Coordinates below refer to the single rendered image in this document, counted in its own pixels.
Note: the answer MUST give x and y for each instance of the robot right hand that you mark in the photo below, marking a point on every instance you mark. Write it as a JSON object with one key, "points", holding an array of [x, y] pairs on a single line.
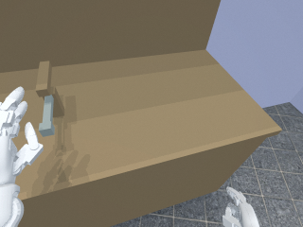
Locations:
{"points": [[244, 214]]}

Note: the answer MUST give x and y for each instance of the tap lever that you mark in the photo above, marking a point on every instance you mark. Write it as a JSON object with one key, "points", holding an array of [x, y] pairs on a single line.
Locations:
{"points": [[46, 128]]}

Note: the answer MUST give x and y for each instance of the left robot forearm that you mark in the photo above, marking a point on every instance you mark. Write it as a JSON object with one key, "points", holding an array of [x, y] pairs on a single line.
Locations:
{"points": [[11, 207]]}

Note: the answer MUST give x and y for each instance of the counter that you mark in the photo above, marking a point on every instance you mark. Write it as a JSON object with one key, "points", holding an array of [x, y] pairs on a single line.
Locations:
{"points": [[145, 118]]}

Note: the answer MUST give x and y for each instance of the robot left hand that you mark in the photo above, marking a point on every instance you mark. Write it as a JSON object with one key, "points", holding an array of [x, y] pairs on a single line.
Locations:
{"points": [[11, 113]]}

